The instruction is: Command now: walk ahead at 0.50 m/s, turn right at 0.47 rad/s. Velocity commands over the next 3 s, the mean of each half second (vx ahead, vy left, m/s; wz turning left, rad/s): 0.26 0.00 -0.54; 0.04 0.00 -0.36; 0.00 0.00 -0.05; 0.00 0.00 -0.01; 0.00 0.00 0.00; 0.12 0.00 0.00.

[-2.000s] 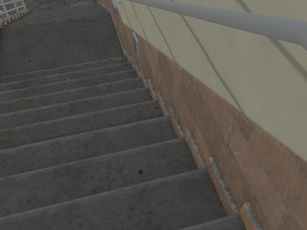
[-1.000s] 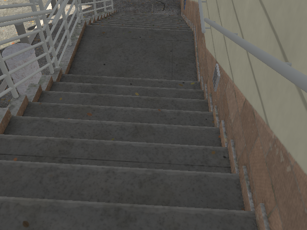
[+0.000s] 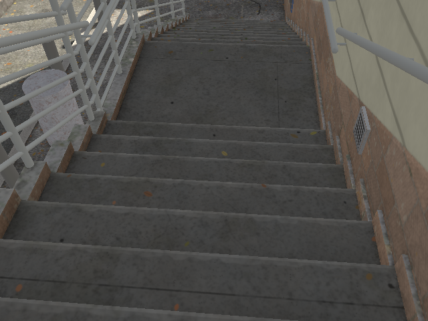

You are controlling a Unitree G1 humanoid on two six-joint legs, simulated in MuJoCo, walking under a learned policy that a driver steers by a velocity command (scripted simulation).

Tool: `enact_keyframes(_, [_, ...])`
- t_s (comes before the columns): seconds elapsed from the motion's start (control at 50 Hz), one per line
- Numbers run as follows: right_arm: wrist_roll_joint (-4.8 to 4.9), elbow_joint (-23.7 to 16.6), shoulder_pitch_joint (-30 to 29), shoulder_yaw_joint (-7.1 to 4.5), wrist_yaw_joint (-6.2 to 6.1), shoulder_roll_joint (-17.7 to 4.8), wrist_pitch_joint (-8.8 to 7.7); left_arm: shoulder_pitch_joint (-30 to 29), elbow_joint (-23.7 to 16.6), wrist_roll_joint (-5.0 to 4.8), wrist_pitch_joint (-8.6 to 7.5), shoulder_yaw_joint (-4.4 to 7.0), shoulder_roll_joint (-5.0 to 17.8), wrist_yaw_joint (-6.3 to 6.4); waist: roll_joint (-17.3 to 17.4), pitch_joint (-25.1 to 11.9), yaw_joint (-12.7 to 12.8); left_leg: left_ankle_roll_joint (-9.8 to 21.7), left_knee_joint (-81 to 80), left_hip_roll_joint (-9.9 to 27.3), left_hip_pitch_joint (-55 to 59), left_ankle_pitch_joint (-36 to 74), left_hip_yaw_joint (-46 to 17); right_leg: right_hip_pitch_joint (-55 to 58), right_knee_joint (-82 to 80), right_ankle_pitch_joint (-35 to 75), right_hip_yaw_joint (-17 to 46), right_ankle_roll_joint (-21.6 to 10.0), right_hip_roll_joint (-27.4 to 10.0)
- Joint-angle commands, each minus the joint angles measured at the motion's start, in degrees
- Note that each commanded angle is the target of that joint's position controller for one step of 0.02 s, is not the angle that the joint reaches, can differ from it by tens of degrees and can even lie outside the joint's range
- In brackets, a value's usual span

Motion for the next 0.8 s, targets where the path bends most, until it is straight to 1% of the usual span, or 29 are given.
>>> enact_keyframes(0.02, [0.74,-1.3,-0.9,-1.78,-0.43,-8.7,0.43,-7.3,-4.6,0.21,-0.34,0.13,2.1,1.26,5.0,10.8,0.0,9.8,-19.1,17.0,-5.2,14.1,-18.1,4.8,-7.0,-4.0,0.0,-0.8,-1.2])
enact_keyframes(0.04, [0.00,-1.3,-0.7,-2.38,-0.12,-10.7,1.00,-3.9,-3.1,0.71,-0.73,0.50,1.7,1.05,4.3,9.6,1.6,9.2,-14.9,15.8,-7.8,17.4,-15.1,13.8,-3.1,-4.9,-4.5,-0.8,1.9])
enact_keyframes(0.08, [1.00,-0.9,-3.7,-3.69,1.05,-13.8,2.68,7.7,1.5,-0.69,-1.48,3.01,6.7,1.17,-0.5,7.8,7.2,6.3,0.3,10.6,-4.1,27.8,-8.0,26.8,-19.9,-2.3,-7.9,-0.7,3.7])
enact_keyframes(0.1, [-0.53,-0.1,-2.4,-4.02,2.26,-13.9,3.65,17.9,5.4,-0.95,-2.09,5.32,11.2,1.39,-4.8,3.9,11.0,3.2,15.7,7.5,-8.7,31.2,-3.9,40.9,-21.4,7.6,-7.6,-3.0,3.3])
enact_keyframes(0.12, [-0.31,1.0,7.6,-2.68,4.38,-5.2,3.96,31.3,9.4,-0.24,-1.71,7.00,16.5,1.37,-15.5,-14.6,10.7,-1.6,44.8,-0.4,-24.4,-0.9,-2.0,70.4,1.0,43.9,5.1,-15.8,-7.5])
enact_keyframes(0.14, [2.22,-4.1,0.6,-2.63,5.83,-5.9,2.88,36.7,10.6,-0.92,-2.17,7.38,16.6,1.44,-6.9,-21.6,14.2,-2.6,52.2,-2.1,-34.4,-5.2,-8.3,77.7,2.6,50.2,15.7,-20.0,-12.4])
enact_keyframes(0.16, [4.31,-13.3,-18.0,-3.51,4.95,-8.7,0.54,32.5,8.6,-2.20,-3.36,7.61,15.2,2.13,-5.5,-10.4,18.7,-2.9,51.7,-1.6,-50.9,-5.9,-11.5,72.0,-2.0,31.8,21.5,-21.0,-15.5])
enact_keyframes(0.18, [4.92,-17.7,-25.4,-5.09,2.89,-13.0,-0.64,23.9,6.1,-2.99,-3.82,6.34,11.9,2.27,-1.9,-7.0,16.0,-2.4,48.5,1.3,-53.9,-4.1,-14.6,61.6,-4.9,10.1,25.1,-20.6,-17.4])
enact_keyframes(0.2, [2.61,-16.4,-21.3,-4.90,0.72,-12.1,-0.87,13.0,2.9,-3.87,-4.72,3.63,5.5,2.26,7.6,-4.2,9.9,-0.9,24.7,5.7,-44.8,14.5,-19.8,45.0,-6.1,6.3,18.1,-15.6,-14.7])
enact_keyframes(0.22, [1.99,-15.2,-19.5,-5.07,-0.92,-10.4,-0.53,9.4,2.0,-2.07,-4.84,2.13,3.1,1.72,3.7,2.8,5.3,-0.2,17.3,7.2,-34.2,16.8,-19.3,26.4,-8.6,7.4,17.1,-16.7,-13.7])
enact_keyframes(0.26, [0.68,-13.4,-14.1,-4.69,-2.07,-7.5,1.57,8.2,0.4,-3.64,-4.79,2.07,4.9,1.25,-0.8,2.9,2.0,-0.9,5.5,4.8,-19.4,27.5,-15.8,9.1,-14.5,11.3,16.0,-19.1,-10.0])
enact_keyframes(0.3, [1.64,-14.4,-12.9,-3.95,-0.68,-6.5,3.06,4.8,-2.9,-3.14,-5.01,3.20,9.4,0.95,0.7,-2.2,0.9,-2.0,0.3,1.3,-9.0,34.5,-12.2,1.6,-10.7,13.2,12.7,-16.1,-4.0])
enact_keyframes(0.32, [1.18,-13.4,-9.3,-3.49,0.17,-6.0,2.94,3.5,-4.4,-0.85,-4.93,3.25,9.9,1.14,0.8,-3.0,0.1,-1.5,4.8,-0.1,-4.1,45.7,-11.9,-3.9,-5.4,11.5,11.5,-14.2,-2.4])
enact_keyframes(0.34, [1.20,-13.2,-6.4,-4.01,0.19,-7.2,2.52,3.8,-5.2,-0.53,-4.94,3.21,9.3,1.35,1.1,-3.0,-0.5,-2.3,5.3,-1.2,-1.9,45.1,-11.4,-6.3,-2.6,10.0,12.0,-13.1,-1.4])
enact_keyframes(0.38, [-0.12,-19.5,-26.9,-4.48,0.30,-10.6,2.74,21.3,0.7,-3.01,-5.84,1.33,2.8,4.49,0.0,-1.1,11.5,-3.8,-7.6,3.7,-37.9,49.9,-20.9,25.3,6.6,-5.6,22.4,-10.7,-4.4])
enact_keyframes(0.42, [-0.97,-22.4,-36.8,-3.07,1.08,-7.4,3.08,34.1,5.1,-3.60,-5.17,0.91,0.8,6.30,0.6,-1.6,17.6,-3.7,-15.6,4.0,-53.3,47.4,-22.1,36.9,14.8,-14.1,30.3,-10.5,-5.8])
enact_keyframes(0.44, [-0.53,-20.0,-35.7,-1.84,2.24,-6.4,3.69,29.0,1.9,-3.52,-4.19,0.20,-0.5,6.53,5.3,-0.1,17.6,-2.1,-33.0,5.2,-43.6,65.5,-22.4,25.7,15.4,-26.0,26.4,-8.5,-2.1])
enact_keyframes(0.48, [1.77,-20.7,-28.0,-2.31,2.29,-6.5,4.74,17.1,-1.4,-0.01,-2.25,0.73,7.9,3.32,-1.2,1.3,8.9,-0.6,-23.3,0.3,-4.8,73.9,-13.9,-14.5,9.4,-41.9,23.1,-9.5,3.1])
enact_keyframes(0.52, [2.39,-20.0,-21.1,-3.79,2.43,-10.5,4.87,15.8,-3.6,-0.65,-2.26,0.13,7.3,2.20,0.1,3.8,6.5,-0.6,-27.4,0.8,0.8,66.2,-15.4,-16.3,13.0,-47.6,27.2,-8.7,3.3])
enact_keyframes(0.56, [3.44,-19.4,-18.9,-5.37,1.87,-12.7,4.48,18.6,-2.2,-2.85,-2.02,-0.63,7.5,2.54,0.7,4.6,6.6,0.8,-43.3,0.9,5.5,67.3,-13.8,-7.9,21.0,-45.7,29.4,-6.5,3.9])
enact_keyframes(0.58, [4.34,-18.8,-16.0,-7.32,1.06,-15.9,4.03,19.0,-2.3,-2.98,-1.83,-0.56,9.7,2.01,0.3,2.4,5.3,3.5,-42.5,0.7,14.4,64.3,-10.8,-9.2,26.3,-42.6,28.9,-4.3,5.1])
enact_keyframes(0.6, [4.23,-18.7,-9.9,-8.99,0.55,-20.0,3.30,19.3,-3.5,-2.51,-2.28,-1.39,7.8,0.43,5.0,-7.6,2.5,12.0,-30.7,7.3,30.4,79.9,-15.4,-15.9,41.5,-41.6,22.6,1.2,9.3])
enact_keyframes(0.62, [4.33,-20.7,-10.5,-10.16,1.73,-23.5,3.39,34.0,-2.8,-3.02,-2.18,-2.85,-0.2,0.35,23.3,-26.2,8.0,28.9,-18.0,24.3,48.7,105.1,-24.8,-27.8,75.0,-71.0,6.5,7.2,16.5])
enact_keyframes(0.64, [1.80,-20.6,-7.3,-8.91,3.81,-20.2,3.12,32.2,-4.7,-4.21,-0.12,-2.25,2.7,1.19,13.6,-27.2,4.4,30.4,-22.0,27.4,45.3,96.7,-34.5,-37.1,92.2,-70.8,6.0,8.7,16.1])
enact_keyframes(0.68, [2.63,-20.8,-14.6,-7.11,3.97,-16.0,3.00,18.3,-9.8,-2.55,1.66,-2.39,2.6,4.32,5.2,-10.7,6.3,21.8,-34.6,24.5,20.7,42.0,-36.8,-42.3,92.6,-53.8,4.7,11.1,9.2])
enact_keyframes(0.7, [3.11,-21.7,-15.6,-6.73,3.15,-14.8,2.44,18.4,-9.8,-2.89,1.78,-3.12,2.2,5.33,4.7,-6.5,7.2,20.6,-39.0,21.7,7.7,38.6,-30.1,-34.5,87.6,-47.8,4.3,11.1,6.6])
enact_keyframes(0.72, [2.35,-21.3,-14.5,-6.34,2.05,-13.7,1.63,21.9,-9.5,-3.38,2.30,-3.15,2.4,5.15,5.2,-4.2,9.2,21.3,-42.0,21.4,-2.6,39.4,-28.0,-26.1,87.7,-46.4,3.1,11.3,5.0])
enact_keyframes(0.74, [0.65,-19.2,-14.6,-6.13,1.18,-12.9,1.07,25.0,-7.9,-2.98,3.39,-4.03,-1.4,3.99,5.0,-1.3,11.4,19.9,-43.7,17.6,-9.2,39.7,-24.6,-20.7,88.2,-41.1,2.9,10.3,4.3])
enact_keyframes(0.8, [2.13,-19.2,-15.1,-5.83,0.04,-14.7,0.86,23.7,-9.1,-3.33,4.55,-3.45,0.4,0.76,5.2,-1.8,9.6,16.0,-44.6,13.2,-10.4,33.6,-19.2,-18.2,87.7,-41.4,-1.3,10.6,6.3])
